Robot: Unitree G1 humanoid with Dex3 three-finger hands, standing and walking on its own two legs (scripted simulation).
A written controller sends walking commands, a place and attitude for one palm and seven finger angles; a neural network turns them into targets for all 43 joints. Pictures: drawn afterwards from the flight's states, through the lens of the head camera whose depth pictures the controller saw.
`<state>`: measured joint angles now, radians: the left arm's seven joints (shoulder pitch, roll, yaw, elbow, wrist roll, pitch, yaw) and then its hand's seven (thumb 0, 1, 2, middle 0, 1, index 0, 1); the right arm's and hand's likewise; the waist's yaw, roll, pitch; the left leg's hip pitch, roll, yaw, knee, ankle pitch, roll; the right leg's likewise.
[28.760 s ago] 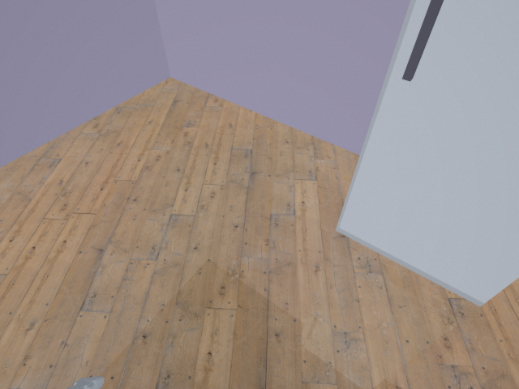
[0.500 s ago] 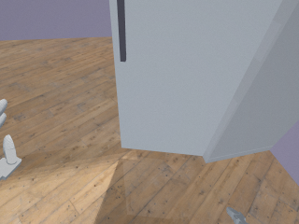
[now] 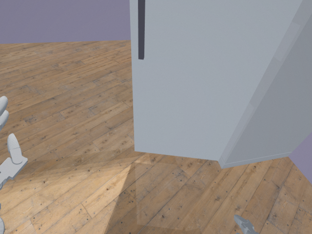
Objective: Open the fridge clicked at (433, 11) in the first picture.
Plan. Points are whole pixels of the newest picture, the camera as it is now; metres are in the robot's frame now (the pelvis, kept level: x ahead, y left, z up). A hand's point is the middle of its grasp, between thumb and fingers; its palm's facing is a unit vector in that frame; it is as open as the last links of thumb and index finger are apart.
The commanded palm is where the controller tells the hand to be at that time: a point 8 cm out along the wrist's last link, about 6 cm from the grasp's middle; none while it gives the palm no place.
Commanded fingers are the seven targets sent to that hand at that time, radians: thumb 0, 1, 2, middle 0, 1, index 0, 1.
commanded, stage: stop stepping back and stand still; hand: left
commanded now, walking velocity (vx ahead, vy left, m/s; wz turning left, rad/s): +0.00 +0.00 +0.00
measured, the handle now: (142, 10) +0.79 +0.13 +0.27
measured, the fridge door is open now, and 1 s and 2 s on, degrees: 72 72 72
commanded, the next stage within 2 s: let the arm hang, fingers relaxed in 0.34 s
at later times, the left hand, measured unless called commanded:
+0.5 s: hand (41, 160) +0.23 +0.28 +0.11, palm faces +0.33 -0.82 -0.47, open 7.4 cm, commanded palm none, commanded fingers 0.00 0.90 0.90 -0.20 -0.30 -0.20 -0.30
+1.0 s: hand out of the picture -0.03 +0.23 -0.16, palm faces +0.00 -0.97 -0.26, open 7.3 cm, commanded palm none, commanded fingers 0.00 0.90 0.90 -0.20 -0.30 -0.20 -0.30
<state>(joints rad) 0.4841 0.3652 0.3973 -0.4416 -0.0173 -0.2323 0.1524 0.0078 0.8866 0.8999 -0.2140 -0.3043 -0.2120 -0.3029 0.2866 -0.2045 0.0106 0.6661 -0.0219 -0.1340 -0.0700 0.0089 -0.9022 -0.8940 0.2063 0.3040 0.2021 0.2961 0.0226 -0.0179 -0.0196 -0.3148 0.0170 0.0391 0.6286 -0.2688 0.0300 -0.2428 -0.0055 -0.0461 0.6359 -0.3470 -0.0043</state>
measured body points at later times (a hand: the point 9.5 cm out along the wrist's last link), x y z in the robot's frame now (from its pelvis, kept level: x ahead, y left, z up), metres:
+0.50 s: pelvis +0.01 +0.01 +0.01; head +0.02 +0.01 +0.46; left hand +0.21 +0.32 +0.14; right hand +0.19 -0.24 -0.07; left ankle +0.04 +0.10 -0.72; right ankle +0.00 -0.11 -0.72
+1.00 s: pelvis -0.01 +0.01 +0.02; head +0.02 +0.02 +0.47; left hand -0.03 +0.28 -0.14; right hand +0.01 -0.27 -0.12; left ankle +0.04 +0.10 -0.72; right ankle +0.00 -0.11 -0.72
